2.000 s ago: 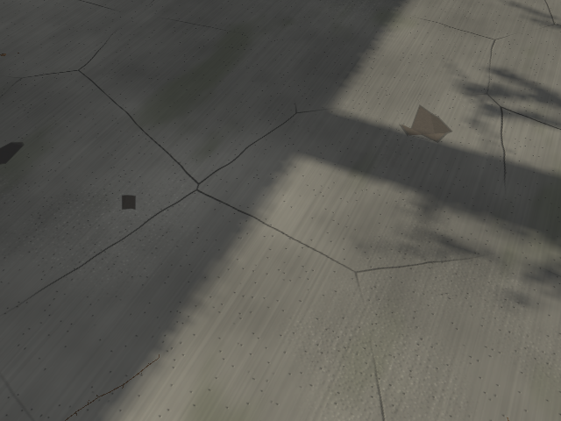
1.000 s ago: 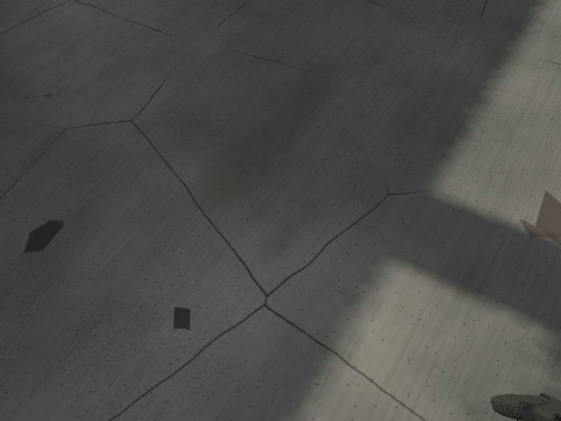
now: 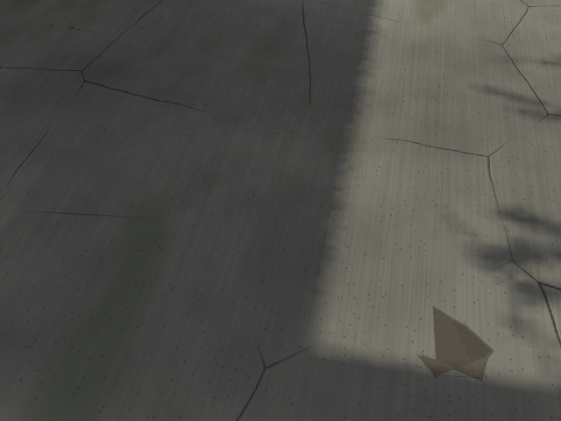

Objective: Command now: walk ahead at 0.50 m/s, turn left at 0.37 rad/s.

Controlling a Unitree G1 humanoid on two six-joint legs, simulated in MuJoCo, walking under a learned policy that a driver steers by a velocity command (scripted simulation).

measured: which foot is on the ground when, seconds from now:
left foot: up 0.00-0.20, down 0.22-0.68, up 0.70-1.00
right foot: down 0.00-0.24, up 0.26-0.64, down 0.66-1.00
